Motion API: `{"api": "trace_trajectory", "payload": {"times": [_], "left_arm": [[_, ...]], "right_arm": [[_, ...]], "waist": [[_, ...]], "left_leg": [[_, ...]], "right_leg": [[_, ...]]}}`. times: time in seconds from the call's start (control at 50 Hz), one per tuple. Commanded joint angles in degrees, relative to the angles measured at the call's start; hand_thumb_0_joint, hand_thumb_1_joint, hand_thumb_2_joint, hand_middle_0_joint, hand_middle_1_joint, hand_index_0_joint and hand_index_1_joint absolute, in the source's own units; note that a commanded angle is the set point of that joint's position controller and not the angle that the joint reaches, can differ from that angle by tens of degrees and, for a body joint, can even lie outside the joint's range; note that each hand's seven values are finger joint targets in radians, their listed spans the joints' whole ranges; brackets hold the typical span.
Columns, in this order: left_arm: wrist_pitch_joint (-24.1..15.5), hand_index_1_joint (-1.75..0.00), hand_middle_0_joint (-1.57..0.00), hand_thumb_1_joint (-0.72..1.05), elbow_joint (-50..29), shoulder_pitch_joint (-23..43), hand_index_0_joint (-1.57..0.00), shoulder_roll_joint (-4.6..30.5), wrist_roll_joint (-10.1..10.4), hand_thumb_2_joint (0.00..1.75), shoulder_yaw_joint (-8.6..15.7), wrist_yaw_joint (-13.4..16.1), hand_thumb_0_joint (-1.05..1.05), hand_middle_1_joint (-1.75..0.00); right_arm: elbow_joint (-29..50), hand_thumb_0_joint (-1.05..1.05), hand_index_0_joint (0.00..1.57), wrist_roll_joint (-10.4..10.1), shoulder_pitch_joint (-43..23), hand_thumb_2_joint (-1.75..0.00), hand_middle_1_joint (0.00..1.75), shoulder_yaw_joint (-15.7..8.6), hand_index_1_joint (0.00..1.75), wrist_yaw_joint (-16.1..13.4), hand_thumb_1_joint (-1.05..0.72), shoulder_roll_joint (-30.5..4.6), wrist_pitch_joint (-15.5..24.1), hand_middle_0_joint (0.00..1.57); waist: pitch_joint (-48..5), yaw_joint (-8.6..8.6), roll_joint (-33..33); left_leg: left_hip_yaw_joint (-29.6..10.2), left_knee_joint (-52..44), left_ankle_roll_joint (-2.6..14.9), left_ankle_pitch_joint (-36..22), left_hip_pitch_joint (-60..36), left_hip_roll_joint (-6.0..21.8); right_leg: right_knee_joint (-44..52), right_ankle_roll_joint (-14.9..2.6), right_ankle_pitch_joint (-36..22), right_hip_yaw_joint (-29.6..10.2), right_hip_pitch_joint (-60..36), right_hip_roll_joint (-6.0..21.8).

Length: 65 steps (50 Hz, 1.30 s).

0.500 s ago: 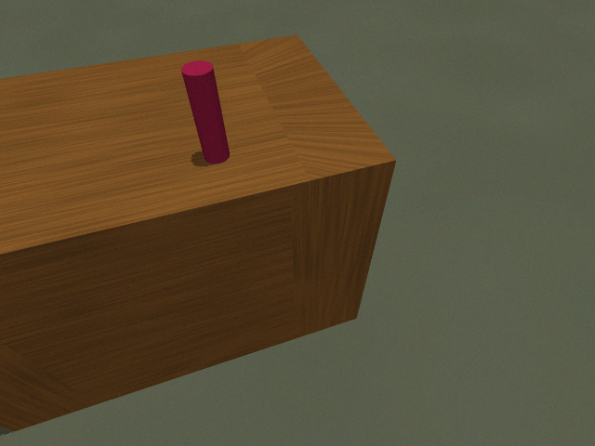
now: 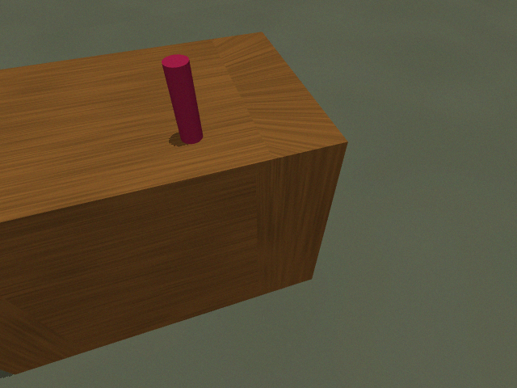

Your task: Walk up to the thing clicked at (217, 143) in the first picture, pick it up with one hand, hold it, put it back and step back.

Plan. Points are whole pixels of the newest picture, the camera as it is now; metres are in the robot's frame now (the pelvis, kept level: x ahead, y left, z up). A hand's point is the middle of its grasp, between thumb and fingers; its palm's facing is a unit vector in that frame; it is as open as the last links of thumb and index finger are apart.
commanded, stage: stand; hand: right
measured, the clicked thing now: (184, 102) +0.68 +0.19 +0.06
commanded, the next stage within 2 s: walk up in 0.62 s
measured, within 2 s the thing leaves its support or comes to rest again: neither
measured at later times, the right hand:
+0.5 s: hand out of the picture +0.07 -0.25 -0.16, palm faces -0.03 +0.94 -0.34, open 7.4 cm
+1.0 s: hand out of the picture +0.15 -0.17 -0.17, palm faces -0.19 +0.91 -0.37, open 7.4 cm
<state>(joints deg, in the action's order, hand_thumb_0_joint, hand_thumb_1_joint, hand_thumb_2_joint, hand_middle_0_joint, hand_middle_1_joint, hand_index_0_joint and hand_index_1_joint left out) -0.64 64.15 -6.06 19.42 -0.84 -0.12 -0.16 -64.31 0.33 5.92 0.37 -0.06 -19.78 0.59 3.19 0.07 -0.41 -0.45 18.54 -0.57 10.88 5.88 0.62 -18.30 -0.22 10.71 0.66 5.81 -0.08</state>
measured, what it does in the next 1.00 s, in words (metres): steps to the left: left foot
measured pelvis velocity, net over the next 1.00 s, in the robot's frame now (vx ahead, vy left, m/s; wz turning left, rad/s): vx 0.03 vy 0.10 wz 0.18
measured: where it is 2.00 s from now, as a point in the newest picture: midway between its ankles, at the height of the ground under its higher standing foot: outside the picture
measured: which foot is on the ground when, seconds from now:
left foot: down 0.00-0.64, up 0.66-0.94, down 0.96-1.00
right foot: down 0.00-0.98, up 1.00-1.00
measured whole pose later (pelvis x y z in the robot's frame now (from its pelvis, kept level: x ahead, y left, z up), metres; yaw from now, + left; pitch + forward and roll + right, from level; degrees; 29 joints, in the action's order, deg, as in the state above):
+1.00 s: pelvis +0.03 +0.10 -0.04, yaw +10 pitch -2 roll +0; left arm -1.8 54.1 -14.5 27.8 -2.1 5.6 2.3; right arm -50.7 3.3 12.7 -7.5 6.8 -25.1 -3.2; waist 7.0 -0.6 0.0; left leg 0.2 41.2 -1.8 16.7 21.9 4.2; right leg -44.6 1.1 28.2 4.3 11.0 12.1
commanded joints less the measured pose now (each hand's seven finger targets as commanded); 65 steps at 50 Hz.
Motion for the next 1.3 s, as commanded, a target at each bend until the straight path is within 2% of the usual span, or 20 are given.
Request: {"api": "trace_trajectory", "payload": {"times": [0.0,0.58,0.6,0.64,0.68,0.72,0.78,0.86,0.92,0.94,0.96,0.98,1.0,1.06,1.14,1.18,1.2,1.22,1.24,1.28], "left_arm": [[-1.35,-0.30,-0.20,0.90,-3.72,2.23,-0.20,12.26,0.20,0.90,2.31,0.89,0.00,-0.30],[-1.28,-0.30,-0.20,0.90,-3.25,1.46,-0.20,12.58,0.38,0.90,2.38,0.72,0.00,-0.30],[-2.34,-0.30,-0.20,0.90,-3.24,-8.17,-0.20,22.01,0.74,0.90,7.31,2.25,0.00,-0.30],[-2.76,-0.30,-0.20,0.90,-5.09,-11.48,-0.20,25.12,-1.03,0.90,9.49,3.79,0.00,-0.30],[-3.22,-0.30,-0.20,0.90,-9.72,-3.88,-0.20,22.02,-1.14,0.90,9.09,4.23,0.00,-0.30],[-3.81,-0.30,-0.20,0.90,-11.72,-0.79,-0.20,20.32,-1.37,0.90,8.64,4.11,0.00,-0.30],[-4.30,-0.30,-0.20,0.90,-12.87,-4.69,-0.20,20.94,-1.69,0.90,9.23,3.82,0.00,-0.30],[-4.17,-0.30,-0.20,0.90,-14.72,-5.17,-0.20,21.98,-1.37,0.90,9.11,3.24,0.00,-0.30],[-3.09,-0.30,-0.20,0.90,-15.27,-5.54,-0.20,21.04,-1.42,0.90,8.42,3.17,0.00,-0.30],[-2.78,-0.30,-0.20,0.90,-15.77,-8.14,-0.20,17.81,-1.20,0.90,7.45,3.06,0.00,-0.30],[-2.89,-0.30,-0.20,0.90,-18.55,-7.33,-0.20,14.21,0.27,0.90,6.31,2.76,0.00,-0.30],[-3.10,-0.30,-0.20,0.90,-18.25,-4.43,-0.20,17.20,-0.09,0.90,6.37,3.34,0.00,-0.30],[-3.27,-0.30,-0.20,0.90,-17.86,-4.25,-0.20,19.42,0.19,0.90,6.17,3.08,0.00,-0.30],[-3.92,-0.30,-0.20,0.90,-14.07,-11.88,-0.20,18.59,1.36,0.90,6.30,2.30,0.00,-0.30],[-4.80,-0.30,-0.20,0.90,-13.91,-16.69,-0.20,17.47,0.67,0.90,6.79,2.65,0.00,-0.30],[-5.50,-0.30,-0.20,0.90,-12.25,-23.63,-0.20,17.27,0.33,0.90,7.58,3.50,0.00,-0.30],[-5.87,-0.30,-0.20,0.90,-11.73,-28.74,-0.20,21.67,-0.65,0.90,9.22,4.34,0.00,-0.30],[-6.08,-0.30,-0.20,0.90,-14.22,-27.30,-0.20,27.92,-1.91,0.90,10.51,4.98,0.00,-0.30],[-5.65,-0.30,-0.20,0.90,-16.49,-21.74,-0.20,28.98,-1.35,0.90,10.26,5.59,0.00,-0.30],[-6.24,-0.30,-0.20,0.90,-18.78,-14.33,-0.20,25.52,-0.83,0.90,9.04,5.46,0.00,-0.30]], "right_arm": [[3.81,0.00,0.20,0.13,-2.30,-0.90,0.30,-2.55,0.30,-0.61,-0.90,-12.14,1.27,0.20],[3.73,0.00,0.20,0.15,-1.21,-0.90,0.30,-2.20,0.30,-0.58,-0.90,-12.13,1.19,0.20],[8.92,0.00,0.20,2.91,-1.72,-0.90,0.30,-6.02,0.30,1.74,-0.90,-17.49,-1.13,0.20],[13.64,0.00,0.20,4.42,-4.29,-0.90,0.30,-5.85,0.30,3.40,-0.90,-13.74,-3.18,0.20],[14.50,0.00,0.20,4.16,0.35,-0.90,0.30,-7.34,0.30,4.72,-0.90,-14.75,-4.11,0.20],[14.70,0.00,0.20,3.75,4.77,-0.90,0.30,-8.44,0.30,6.06,-0.90,-14.74,-4.49,0.20],[17.61,0.00,0.20,3.78,2.21,-0.90,0.30,-8.75,0.30,7.23,-0.90,-13.06,-4.36,0.20],[18.73,0.00,0.20,3.10,3.69,-0.90,0.30,-9.56,0.30,7.59,-0.90,-12.96,-3.27,0.20],[16.04,0.00,0.20,2.83,12.68,-0.90,0.30,-10.95,0.30,6.99,-0.90,-14.82,-2.94,0.20],[14.87,0.00,0.20,3.32,17.95,-0.90,0.30,-12.07,0.30,6.30,-0.90,-18.35,-2.70,0.20],[16.68,0.00,0.20,3.17,18.95,-0.90,0.30,-12.89,0.30,5.74,-0.90,-24.85,-2.35,0.20],[17.17,0.00,0.20,1.37,17.79,-0.90,0.30,-13.10,0.30,5.56,-0.90,-27.52,-2.21,0.20],[18.39,0.00,0.20,1.18,15.37,-0.90,0.30,-12.51,0.30,4.97,-0.90,-25.02,-2.41,0.20],[21.11,0.00,0.20,1.62,9.77,-0.90,0.30,-10.08,0.30,3.80,-0.90,-19.73,-1.98,0.20],[24.32,0.00,0.20,2.55,9.12,-0.90,0.30,-9.53,0.30,4.53,-0.90,-17.57,-2.16,0.20],[26.56,0.00,0.20,2.18,4.66,-0.90,0.30,-8.84,0.30,4.81,-0.90,-15.67,-2.84,0.20],[28.05,0.00,0.20,1.80,4.39,-0.90,0.30,-7.81,0.30,4.68,-0.90,-12.02,-2.97,0.20],[29.17,0.00,0.20,1.90,7.87,-0.90,0.30,-7.17,0.30,4.30,-0.90,-9.21,-3.25,0.20],[27.30,0.00,0.20,2.53,9.54,-0.90,0.30,-8.84,0.30,3.63,-0.90,-14.68,-4.64,0.20],[24.69,0.00,0.20,2.31,12.80,-0.90,0.30,-9.65,0.30,3.82,-0.90,-16.33,-4.53,0.20]], "waist": [[-5.38,0.08,-0.13],[-4.24,0.03,0.06],[-4.41,4.09,-3.75],[-1.36,5.93,3.98],[1.53,1.63,2.29],[1.51,-1.29,3.10],[0.89,1.50,7.45],[-1.40,0.64,10.05],[-5.56,-4.71,3.15],[-7.45,-7.08,-6.11],[-4.83,-8.36,-24.43],[-4.01,-7.73,-20.61],[-1.81,-5.83,-11.80],[0.11,-0.88,-11.05],[-1.23,-0.24,-9.82],[-2.44,4.43,-6.16],[-3.94,8.00,3.22],[-2.79,6.58,11.73],[-1.06,4.00,2.93],[5.70,0.03,3.10]], "left_leg": [[-5.10,-1.88,2.05,-10.35,-1.27,6.74],[-5.41,-2.58,1.86,-8.92,-0.63,6.69],[-4.10,9.70,4.11,-0.34,12.87,1.27],[-4.37,32.70,2.23,18.85,28.81,1.84],[-9.36,41.07,1.60,15.82,29.15,6.06],[-9.14,39.50,0.06,11.28,26.60,7.55],[-5.47,30.97,-0.87,10.10,25.67,8.02],[0.91,21.29,-0.06,6.43,14.17,5.58],[6.21,15.19,1.69,4.63,-0.10,0.39],[0.91,11.55,4.71,11.16,-6.19,0.76],[-28.98,-2.81,12.06,13.78,-7.60,13.39],[-39.28,-6.68,17.76,19.05,-1.06,18.94],[-33.68,-5.31,17.96,19.15,0.86,17.74],[-18.16,1.73,14.26,9.20,7.27,10.41],[-16.00,5.03,15.58,-1.95,11.54,9.82],[-11.27,13.66,12.14,2.36,20.88,6.33],[-8.76,26.40,8.15,10.37,29.18,0.53],[-8.58,41.86,3.62,22.59,36.99,-7.83],[-14.56,48.41,2.68,21.43,34.82,-4.63],[-14.36,51.09,1.33,15.36,35.35,-0.17]], "right_leg": [[2.25,-1.43,-10.29,-5.46,-0.71,7.59],[2.80,-1.39,-8.59,-5.70,-0.69,7.60],[-1.64,-3.69,1.95,-6.25,-11.47,8.67],[7.72,-13.30,7.34,-22.47,-9.54,28.19],[8.52,-14.96,12.09,-18.67,-1.05,27.64],[7.07,-12.31,8.04,-9.84,0.59,22.30],[2.98,-11.66,-3.37,-3.48,-2.11,20.08],[-4.17,-9.23,-8.07,2.88,4.20,17.70],[-19.88,-5.62,1.35,7.99,11.25,12.92],[-34.84,-3.81,4.85,9.78,16.46,9.38],[-47.29,-0.48,27.01,9.92,30.94,-0.97],[-50.09,-1.69,29.80,1.59,30.60,2.63],[-51.36,-2.21,25.35,0.05,31.19,4.77],[-38.08,-2.40,19.07,0.14,23.32,7.83],[-23.97,-1.03,15.43,4.65,13.20,2.84],[-12.16,-0.27,0.54,5.55,-1.23,1.89],[-6.41,-0.89,4.47,-4.81,-9.00,7.79],[5.96,-5.62,21.22,-30.80,-6.97,24.36],[10.58,-9.38,35.71,-40.36,1.18,31.50],[5.73,-12.92,23.97,-27.01,5.84,26.91]]}}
